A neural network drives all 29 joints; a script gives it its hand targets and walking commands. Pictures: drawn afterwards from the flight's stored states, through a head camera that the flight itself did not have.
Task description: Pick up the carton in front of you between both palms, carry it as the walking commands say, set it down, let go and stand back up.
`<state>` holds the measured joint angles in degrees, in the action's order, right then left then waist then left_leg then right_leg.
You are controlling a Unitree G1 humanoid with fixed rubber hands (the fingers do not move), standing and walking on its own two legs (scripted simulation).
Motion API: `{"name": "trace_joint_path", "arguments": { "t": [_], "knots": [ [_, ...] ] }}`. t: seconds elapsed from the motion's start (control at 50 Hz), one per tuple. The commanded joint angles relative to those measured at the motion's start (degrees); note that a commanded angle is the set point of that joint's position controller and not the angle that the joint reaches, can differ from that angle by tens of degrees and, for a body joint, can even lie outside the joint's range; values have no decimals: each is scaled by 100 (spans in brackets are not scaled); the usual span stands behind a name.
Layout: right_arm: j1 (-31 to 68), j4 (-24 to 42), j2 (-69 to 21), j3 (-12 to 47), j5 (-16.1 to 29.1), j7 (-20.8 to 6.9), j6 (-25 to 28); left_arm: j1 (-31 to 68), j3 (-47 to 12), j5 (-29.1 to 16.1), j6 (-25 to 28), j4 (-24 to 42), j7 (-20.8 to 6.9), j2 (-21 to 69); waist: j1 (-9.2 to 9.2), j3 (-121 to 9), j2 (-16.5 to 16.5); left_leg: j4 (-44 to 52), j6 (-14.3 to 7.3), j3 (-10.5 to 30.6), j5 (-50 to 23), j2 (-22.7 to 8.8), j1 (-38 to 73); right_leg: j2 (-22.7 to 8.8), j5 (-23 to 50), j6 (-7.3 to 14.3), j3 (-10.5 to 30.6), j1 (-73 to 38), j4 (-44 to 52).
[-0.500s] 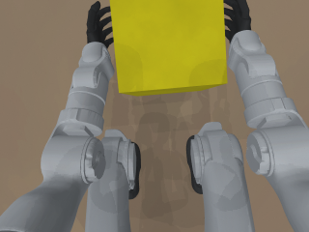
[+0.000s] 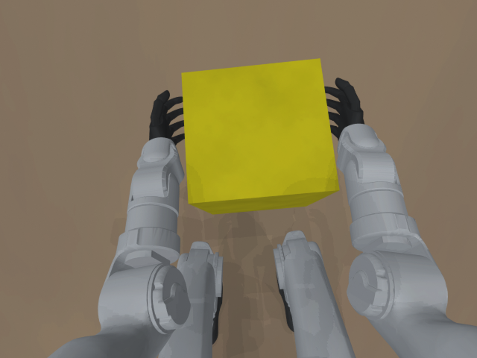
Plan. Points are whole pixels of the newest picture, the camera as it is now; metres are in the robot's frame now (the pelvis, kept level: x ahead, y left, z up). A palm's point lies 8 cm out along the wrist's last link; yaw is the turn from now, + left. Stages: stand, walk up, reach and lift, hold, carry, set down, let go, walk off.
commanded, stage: reach and lift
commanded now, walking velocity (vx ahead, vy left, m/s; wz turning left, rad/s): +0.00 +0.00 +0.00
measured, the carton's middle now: (255, 152) +0.47 -0.04 -0.13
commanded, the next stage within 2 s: none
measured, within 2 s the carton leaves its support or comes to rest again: neither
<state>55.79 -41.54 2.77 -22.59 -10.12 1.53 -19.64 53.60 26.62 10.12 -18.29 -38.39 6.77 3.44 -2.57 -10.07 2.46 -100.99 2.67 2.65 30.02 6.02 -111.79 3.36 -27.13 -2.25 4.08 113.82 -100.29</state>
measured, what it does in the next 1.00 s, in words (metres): rises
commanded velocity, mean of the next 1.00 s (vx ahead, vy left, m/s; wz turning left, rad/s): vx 0.00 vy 0.00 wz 0.00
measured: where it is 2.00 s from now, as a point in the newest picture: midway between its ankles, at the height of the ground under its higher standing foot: (251, 313)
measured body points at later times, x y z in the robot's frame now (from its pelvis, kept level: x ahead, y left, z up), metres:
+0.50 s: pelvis +0.04 +0.00 +0.14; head +0.18 -0.02 +0.57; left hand +0.45 +0.12 +0.10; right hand +0.44 -0.18 +0.09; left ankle +0.10 +0.12 -0.46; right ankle +0.12 -0.13 -0.46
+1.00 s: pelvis +0.09 +0.00 +0.26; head +0.10 -0.01 +0.71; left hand +0.41 +0.14 +0.25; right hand +0.40 -0.16 +0.25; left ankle +0.10 +0.12 -0.46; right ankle +0.12 -0.13 -0.46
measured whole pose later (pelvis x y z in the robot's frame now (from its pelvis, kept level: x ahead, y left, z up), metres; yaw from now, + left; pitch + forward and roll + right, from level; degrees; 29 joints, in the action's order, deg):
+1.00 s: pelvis +0.09 +0.00 +0.26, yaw -2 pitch +7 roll +0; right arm 16.7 -24.9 -8.3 -15.9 -11.3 2.2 -26.5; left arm 17.3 16.5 10.9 -25.2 -26.7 2.9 8.3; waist -0.1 -6.3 1.1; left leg -38.5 0.5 5.3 18.3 2.2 -26.8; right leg 2.3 -15.8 -0.5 4.4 28.3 -37.5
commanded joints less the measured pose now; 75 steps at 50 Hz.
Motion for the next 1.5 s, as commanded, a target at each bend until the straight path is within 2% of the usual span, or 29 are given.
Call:
{"name": "trace_joint_path", "arguments": {
  "t": [0.0, 0.06, 0.14, 0.24, 0.32, 0.38, 0.4, 0.54, 0.56, 0.66, 0.7, 0.82, 0.88, 0.98, 1.04, 1.14, 1.22, 1.28, 1.34, 1.48],
  "knots": [
    [3348, 251, -6390, 3070, 978, -1419, 13, 3799, -3475, -877, 25, 105, -1410, 6227, -146, -5964, -102, 1397, -95, -620, -853, 595, 3146, 584, 1066, 113, -769, -4152, 1260],
    [3149, 391, -6491, 3291, 1062, -1390, 3, 3568, -3694, -1005, 24, 226, -1437, 6259, -175, -5795, -193, 1638, -91, -551, -925, 578, 3350, 580, 1175, 107, -723, -4487, 1499],
    [2788, 445, -6601, 3445, 1096, -1341, 37, 3227, -3836, -1047, 40, 251, -1458, 6302, -129, -5483, -154, 1994, -93, -494, -912, 569, 3658, 586, 1159, 115, -639, -4852, 1855],
    [2276, 363, -6739, 3420, 995, -1289, 77, 2618, -3759, -945, 73, 61, -1481, 6331, -88, -4884, -220, 2534, -128, -388, -796, 554, 4033, 584, 1051, 103, -529, -5329, 2419],
    [1894, 245, -6826, 3334, 860, -1267, 95, 2156, -3631, -795, 106, -73, -1511, 6337, 14, -4379, -288, 3018, -174, -292, -755, 512, 4397, 561, 989, 95, -426, -5741, 2918],
    [1575, 271, -6924, 3356, 800, -1255, 155, 1916, -3678, -763, 157, -21, -1535, 6384, -2, -4265, -289, 3343, -187, -211, -928, 469, 4846, 553, 1145, 103, -372, -6113, 3236],
    [1518, 313, -6944, 3411, 797, -1250, 176, 1806, -3693, -745, 171, -2, -1546, 6388, 53, -4230, -305, 3456, -198, -181, -990, 452, 4980, 543, 1204, 107, -355, -6245, 3315],
    [791, 558, -7066, 3656, 783, -1234, 239, 1039, -3941, -730, 173, 139, -1636, 6463, 119, -3790, -286, 4256, -229, -23, -1408, 333, 5999, 483, 1602, 152, -172, -7263, 4121],
    [678, 624, -7047, 3677, 750, -1230, 236, 905, -3939, -714, 168, 151, -1649, 6450, 83, -3705, -318, 4376, -235, 11, -1495, 315, 6155, 475, 1696, 152, -153, -7405, 4254],
    [66, 732, -7046, 3816, 732, -1225, 198, 296, -4068, -667, 100, 255, -1702, 6388, 155, -3206, -219, 5003, -244, 129, -1968, 224, 6976, 414, 2107, 173, -26, -8125, 4886],
    [-143, 812, -7029, 3859, 727, -1227, 158, 68, -4132, -674, 47, 309, -1714, 6388, 117, -2980, -215, 5263, -252, 185, -2159, 191, 7294, 388, 2285, 174, 6, -8435, 5152],
    [-562, 1141, -7054, 4079, 773, -1253, -83, -386, -4341, -740, -197, 600, -1774, 6379, 143, -2481, -278, 6028, -257, 287, -2749, 90, 8321, 306, 2866, 169, 99, -9418, 5937],
    [-702, 1438, -7118, 4203, 863, -1300, -291, -532, -4500, -811, -400, 859, -1805, 6409, 219, -2266, -235, 6369, -265, 313, -2952, 32, 8827, 265, 3031, 170, 127, -9844, 6260],
    [-929, 1879, -7048, 4279, 923, -1388, -804, -779, -4641, -872, -921, 1217, -1914, 6440, 239, -1691, -198, 7026, -272, 322, -3019, -71, 9615, 228, 2976, 176, 98, -10449, 6895],
    [-1179, 1821, -6800, 4039, 791, -1431, -1125, -1029, -4416, -715, -1237, 1212, -1960, 6298, 238, -920, -133, 7450, -265, 313, -2860, -113, 9951, 209, 2699, 197, 62, -10630, 7336],
    [-1000, 1476, -6581, 3404, 484, -1498, -1378, -739, -3774, -437, -1492, 962, -2025, 6024, 246, 111, -144, 7861, -293, 268, -1852, -137, 9949, 196, 1716, 291, 29, -10563, 7680],
    [-354, 1294, -6624, 3147, 385, -1595, -1322, -154, -3433, -303, -1454, 797, -2067, 6082, 282, 217, -95, 7880, -334, 202, -1213, -166, 9840, 178, 1177, 319, -9, -10568, 7639],
    [137, 1469, -6738, 3278, 453, -1620, -1242, 191, -3476, -358, -1398, 845, -2089, 6208, 319, -99, -168, 7795, -353, 206, -1240, -182, 9890, 161, 1184, 311, -6, -10682, 7567],
    [297, 1613, -6822, 3416, 547, -1617, -1228, 359, -3661, -475, -1386, 981, -2097, 6314, 278, -533, -204, 7726, -331, 195, -1495, -173, 10095, 165, 1366, 286, -4, -10832, 7542],
    [-135, 1674, -6835, 3462, 532, -1577, -1380, 5, -3683, -437, -1504, 1066, -2125, 6171, 270, -582, -214, 7863, -333, 160, -1859, -125, 10313, 171, 1724, 226, 20, -11041, 7718]
  ]
}}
